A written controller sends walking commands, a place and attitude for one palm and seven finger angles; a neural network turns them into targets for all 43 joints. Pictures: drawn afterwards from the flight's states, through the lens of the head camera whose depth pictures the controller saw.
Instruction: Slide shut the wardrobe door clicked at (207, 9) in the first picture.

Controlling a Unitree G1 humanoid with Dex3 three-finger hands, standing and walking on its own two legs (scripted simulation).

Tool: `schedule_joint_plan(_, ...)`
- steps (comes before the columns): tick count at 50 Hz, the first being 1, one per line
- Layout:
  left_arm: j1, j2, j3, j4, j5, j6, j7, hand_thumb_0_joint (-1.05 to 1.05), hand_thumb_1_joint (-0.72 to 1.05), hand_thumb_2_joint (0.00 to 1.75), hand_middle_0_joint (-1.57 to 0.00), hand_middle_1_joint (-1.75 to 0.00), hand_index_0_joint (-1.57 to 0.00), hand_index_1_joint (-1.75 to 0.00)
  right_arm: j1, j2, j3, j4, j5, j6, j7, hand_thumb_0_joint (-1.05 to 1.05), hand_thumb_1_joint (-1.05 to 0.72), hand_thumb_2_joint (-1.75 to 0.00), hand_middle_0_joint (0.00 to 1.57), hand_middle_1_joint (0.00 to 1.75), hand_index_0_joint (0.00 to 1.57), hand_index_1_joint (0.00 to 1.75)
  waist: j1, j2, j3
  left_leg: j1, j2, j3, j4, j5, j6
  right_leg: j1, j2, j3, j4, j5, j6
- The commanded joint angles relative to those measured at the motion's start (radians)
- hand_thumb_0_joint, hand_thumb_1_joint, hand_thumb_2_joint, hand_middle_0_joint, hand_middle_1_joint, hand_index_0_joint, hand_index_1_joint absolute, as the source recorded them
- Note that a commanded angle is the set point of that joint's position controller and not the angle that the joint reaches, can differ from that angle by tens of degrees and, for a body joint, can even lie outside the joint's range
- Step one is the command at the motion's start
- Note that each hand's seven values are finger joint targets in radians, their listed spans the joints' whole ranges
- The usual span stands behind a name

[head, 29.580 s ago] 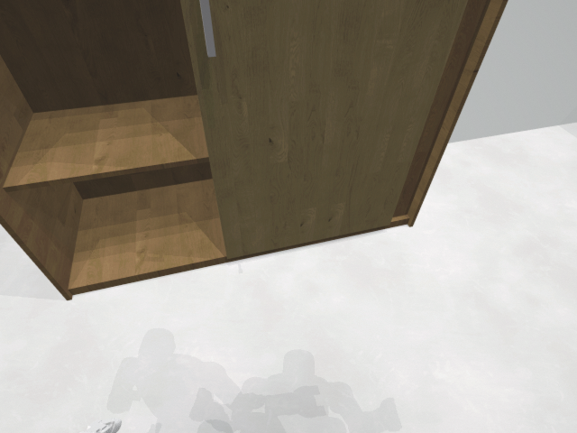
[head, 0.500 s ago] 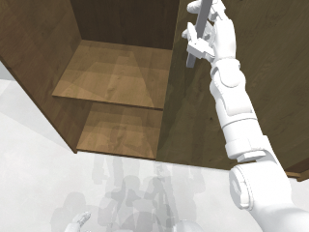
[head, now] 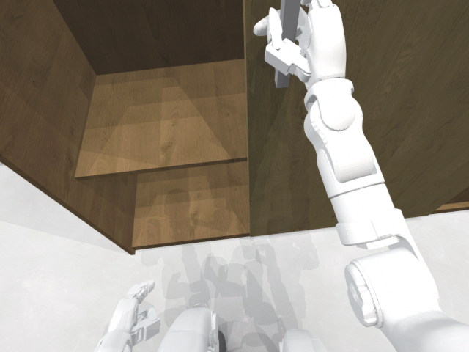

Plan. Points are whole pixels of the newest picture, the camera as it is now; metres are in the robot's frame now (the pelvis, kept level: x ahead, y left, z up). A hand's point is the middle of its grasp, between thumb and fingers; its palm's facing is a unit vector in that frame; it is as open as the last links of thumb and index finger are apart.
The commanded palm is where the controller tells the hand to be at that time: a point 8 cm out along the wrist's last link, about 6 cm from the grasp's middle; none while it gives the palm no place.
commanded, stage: step sideways, sliding the door along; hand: right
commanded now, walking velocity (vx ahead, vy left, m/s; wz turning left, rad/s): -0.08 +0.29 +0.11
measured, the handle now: (285, 16) +0.49 -0.09 +0.24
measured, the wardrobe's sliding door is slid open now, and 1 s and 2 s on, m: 0.50 0.24 0.00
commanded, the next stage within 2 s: none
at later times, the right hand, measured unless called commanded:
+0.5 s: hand (187, 58) +0.44 +0.04 +0.23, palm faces +0.07 +0.99 -0.10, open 6.4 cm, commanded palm +0.42 +0.05 +0.23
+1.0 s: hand (55, 76) +0.42 +0.20 +0.23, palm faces -0.08 +0.99 -0.09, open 6.6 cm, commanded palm +0.40 +0.21 +0.23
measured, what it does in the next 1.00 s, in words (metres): steps to the left: left foot, then right foot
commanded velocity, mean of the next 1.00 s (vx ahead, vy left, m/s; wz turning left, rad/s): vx -0.22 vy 0.27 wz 0.19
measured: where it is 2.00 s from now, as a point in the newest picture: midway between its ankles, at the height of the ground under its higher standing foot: outside the picture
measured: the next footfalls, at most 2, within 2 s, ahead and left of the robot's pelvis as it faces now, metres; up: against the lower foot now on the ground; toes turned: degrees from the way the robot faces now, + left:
left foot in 0.20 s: +0.12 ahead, +0.24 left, +0.00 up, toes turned -3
right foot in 0.62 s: +0.05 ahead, -0.02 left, +0.00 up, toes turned -12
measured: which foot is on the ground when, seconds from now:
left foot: up 0.00-0.18, down 0.20-0.64, up 0.66-0.82, down 0.84-1.00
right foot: down 0.00-0.48, up 0.50-0.60, down 0.62-1.00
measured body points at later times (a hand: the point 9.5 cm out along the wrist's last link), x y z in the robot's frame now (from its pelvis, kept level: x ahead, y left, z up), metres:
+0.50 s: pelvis +0.04 +0.15 +0.00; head +0.14 +0.15 +0.44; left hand +0.29 +0.34 -0.11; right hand +0.43 -0.01 +0.24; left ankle +0.08 +0.24 -0.72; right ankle -0.01 -0.10 -0.70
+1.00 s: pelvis +0.04 +0.25 +0.01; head +0.12 +0.25 +0.44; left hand +0.26 +0.43 -0.11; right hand +0.42 +0.15 +0.24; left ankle +0.05 +0.35 -0.71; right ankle +0.02 +0.05 -0.72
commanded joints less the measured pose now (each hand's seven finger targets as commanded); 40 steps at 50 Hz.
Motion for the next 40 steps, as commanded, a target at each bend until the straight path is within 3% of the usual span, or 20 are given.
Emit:
schedule_joint_plan(1,-0.049,0.138,0.054,-0.156,0.011,-0.048,-0.043,0.0,0.9,0.9,-0.2,-0.3,-0.2,-0.3,-0.644,0.146,0.217,-0.422,-0.024,-0.174,0.101,0.0,-0.9,-0.9,0.45,1.4,0.45,1.4,0.157,-0.312,-0.566,-0.301,0.068,-0.136,0.206,-0.144,0.009,0.593,-0.361,0.214,-0.096,1.002,-0.26)
schedule_joint_plan(4,-0.03,0.153,0.061,-0.192,0.01,-0.031,-0.048,0.0,0.9,0.9,-0.2,-0.3,-0.2,-0.3,-0.529,0.14,0.209,-0.409,-0.039,-0.15,0.104,0.0,-0.9,-0.9,0.45,1.4,0.45,1.4,0.146,-0.194,-0.598,-0.097,0.038,-0.068,-0.088,-0.034,0.008,0.549,-0.309,0.109,-0.036,1.023,-0.19)
schedule_joint_plan(8,-0.079,0.132,0.041,-0.226,-0.013,-0.04,-0.037,0.0,0.9,0.9,-0.2,-0.3,-0.2,-0.3,-0.461,0.119,0.21,-0.513,-0.052,-0.156,0.114,0.0,-0.9,-0.9,0.45,1.4,0.45,1.4,0.147,-0.201,-0.612,0.285,-0.016,0.042,-0.392,0.305,-0.01,0.314,-0.242,-0.006,0.065,0.884,-0.117)
schedule_joint_plan(12,-0.103,0.108,0.056,-0.184,-0.023,-0.059,0.002,0.0,0.9,0.9,-0.2,-0.3,-0.2,-0.3,-0.359,0.04,0.155,-0.568,-0.064,-0.137,0.09,0.0,-0.9,-0.9,0.45,1.4,0.45,1.4,0.158,0.067,-0.586,0.473,0.175,-0.162,-0.417,1.184,0.078,0.017,-0.029,-0.072,0.154,0.196,-0.015)
schedule_joint_plan(13,-0.113,0.113,0.064,-0.171,-0.016,-0.06,0.009,0.0,0.9,0.9,-0.2,-0.3,-0.2,-0.3,-0.321,0.048,0.152,-0.574,-0.065,-0.13,0.093,0.0,-0.9,-0.9,0.45,1.4,0.45,1.4,0.147,0.187,-0.596,0.52,0.176,-0.177,-0.383,1.236,0.096,-0.033,-0.03,-0.054,0.099,0.082,-0.019)
schedule_joint_plan(15,-0.126,0.092,0.054,-0.172,-0.006,-0.068,0.012,0.0,0.9,0.9,-0.2,-0.3,-0.2,-0.3,-0.318,0.082,0.184,-0.638,-0.057,-0.143,0.097,0.0,-0.9,-0.9,0.45,1.4,0.45,1.4,0.143,0.149,-0.605,0.503,0.145,-0.142,-0.337,1.152,0.051,0.002,-0.061,-0.092,-0.092,0.141,-0.037)
schedule_joint_plan(16,-0.131,0.106,0.054,-0.164,-0.004,-0.075,0.012,0.0,0.9,0.9,-0.2,-0.3,-0.2,-0.3,-0.342,0.083,0.194,-0.691,-0.048,-0.153,0.089,0.0,-0.9,-0.9,0.45,1.4,0.45,1.4,0.156,0.0,-0.636,0.433,0.118,-0.09,-0.258,1.053,0.012,0.13,-0.112,-0.11,-0.224,0.421,-0.046)
schedule_joint_plan(18,-0.114,0.132,0.078,-0.202,0.007,-0.079,-0.023,0.0,0.9,0.9,-0.2,-0.3,-0.2,-0.3,-0.317,0.128,0.22,-0.71,-0.042,-0.176,0.109,0.0,-0.9,-0.9,0.45,1.4,0.45,1.4,0.146,-0.255,-0.672,0.115,0.021,-0.024,-0.142,0.308,-0.038,0.436,-0.322,0.04,-0.162,1.086,-0.149)
schedule_joint_plan(19,-0.121,0.114,0.068,-0.213,0.007,-0.083,-0.044,0.0,0.9,0.9,-0.2,-0.3,-0.2,-0.3,-0.327,0.121,0.211,-0.718,-0.047,-0.19,0.113,0.0,-0.9,-0.9,0.45,1.4,0.45,1.4,0.14,-0.338,-0.644,0.04,0.013,-0.039,-0.166,0.04,-0.02,0.488,-0.351,0.014,-0.117,1.131,-0.173)
schedule_joint_plan(21,-0.143,0.111,0.062,-0.241,-0.013,-0.078,-0.048,0.0,0.9,0.9,-0.2,-0.3,-0.2,-0.3,-0.303,0.085,0.182,-0.698,-0.056,-0.186,0.103,0.0,-0.9,-0.9,0.45,1.4,0.45,1.4,0.112,-0.241,-0.666,0.168,0.013,-0.032,-0.345,0.138,-0.004,0.424,-0.322,-0.07,0.019,1.015,-0.123)
schedule_joint_plan(22,-0.125,0.11,0.06,-0.249,-0.028,-0.077,-0.044,0.0,0.9,0.9,-0.2,-0.3,-0.2,-0.3,-0.294,0.085,0.178,-0.704,-0.064,-0.179,0.104,0.0,-0.9,-0.9,0.45,1.4,0.45,1.4,0.119,-0.109,-0.682,0.288,0.012,-0.024,-0.416,0.405,-0.012,0.335,-0.253,-0.109,0.095,0.853,-0.1)
schedule_joint_plan(24,-0.164,0.083,0.05,-0.271,-0.036,-0.078,-0.023,0.0,0.9,0.9,-0.2,-0.3,-0.2,-0.3,-0.276,0.037,0.169,-0.727,-0.082,-0.163,0.102,0.0,-0.9,-0.9,0.45,1.4,0.45,1.4,0.119,0.213,-0.671,0.534,0.179,-0.237,-0.456,1.205,0.044,-0.03,-0.042,-0.131,0.234,-0.009,-0.026)
schedule_joint_plan(25,-0.152,0.091,0.059,-0.258,-0.027,-0.077,-0.014,0.0,0.9,0.9,-0.2,-0.3,-0.2,-0.3,-0.226,0.036,0.164,-0.718,-0.078,-0.158,0.105,0.0,-0.9,-0.9,0.45,1.4,0.45,1.4,0.107,0.29,-0.649,0.559,0.2,-0.266,-0.438,1.314,0.039,-0.113,-0.017,-0.069,0.273,-0.152,-0.027)
schedule_joint_plan(28,-0.164,0.075,0.032,-0.238,-0.012,-0.087,-0.012,0.0,0.9,0.9,-0.2,-0.3,-0.2,-0.3,-0.239,0.111,0.225,-0.816,-0.049,-0.16,0.093,0.0,-0.9,-0.9,0.45,1.4,0.45,1.4,0.13,0.14,-0.65,0.567,0.173,-0.214,-0.364,1.252,0.079,-0.081,-0.046,-0.101,-0.045,-0.028,-0.03)
schedule_joint_plan(30,-0.16,0.1,0.045,-0.224,-0.007,-0.08,-0.012,0.0,0.9,0.9,-0.2,-0.3,-0.2,-0.3,-0.253,0.122,0.251,-0.818,-0.041,-0.176,0.083,0.0,-0.9,-0.9,0.45,1.4,0.45,1.4,0.154,0.018,-0.692,0.42,0.131,-0.143,-0.235,1.063,0.027,0.196,-0.161,-0.112,-0.291,0.485,-0.043)
schedule_joint_plan(32,-0.151,0.144,0.074,-0.268,0.001,-0.064,-0.047,0.0,0.9,0.9,-0.2,-0.3,-0.2,-0.3,-0.227,0.15,0.268,-0.777,-0.039,-0.193,0.095,0.0,-0.9,-0.9,0.45,1.4,0.45,1.4,0.126,-0.25,-0.698,0.002,0.024,-0.117,0.009,0.019,-0.02,0.488,-0.459,0.115,-0.184,1.179,-0.199)
schedule_joint_plan(33,-0.112,0.163,0.076,-0.267,-0.004,-0.048,-0.071,0.0,0.9,0.9,-0.2,-0.3,-0.2,-0.3,-0.217,0.153,0.243,-0.678,-0.06,-0.174,0.102,0.0,-0.9,-0.9,0.45,1.4,0.45,1.4,0.113,-0.143,-0.679,-0.069,-0.013,-0.153,0.156,-0.106,-0.02,0.498,-0.482,0.069,-0.195,1.091,-0.245)
schedule_joint_plan(34,-0.159,0.144,0.065,-0.285,0.002,-0.052,-0.069,0.0,0.9,0.9,-0.2,-0.3,-0.2,-0.3,-0.298,0.157,0.246,-0.75,-0.064,-0.172,0.097,0.0,-0.9,-0.9,0.45,1.4,0.45,1.4,0.117,-0.203,-0.617,-0.073,0.016,-0.161,0.179,-0.115,-0.022,0.403,-0.485,0.042,-0.203,0.993,-0.255)
schedule_joint_plan(37,-0.145,0.133,0.056,-0.277,0.005,-0.041,-0.069,0.0,0.9,0.9,-0.2,-0.3,-0.2,-0.3,-0.3,0.165,0.254,-0.687,-0.068,-0.155,0.089,0.0,-0.9,-0.9,0.45,1.4,0.45,1.4,0.112,-0.305,-0.581,0.004,0.041,-0.078,-0.009,-0.058,-0.014,0.397,-0.431,-0.097,-0.132,0.954,-0.178)
schedule_joint_plan(40,-0.137,0.118,0.037,-0.296,-0.01,-0.011,-0.061,0.0,0.9,0.9,-0.2,-0.3,-0.2,-0.3,-0.301,0.167,0.264,-0.684,-0.08,-0.137,0.092,0.0,-0.9,-0.9,0.45,1.4,0.45,1.4,0.123,-0.21,-0.61,0.213,0.003,0.008,-0.313,0.172,-0.016,0.338,-0.361,-0.139,0.053,0.844,-0.122)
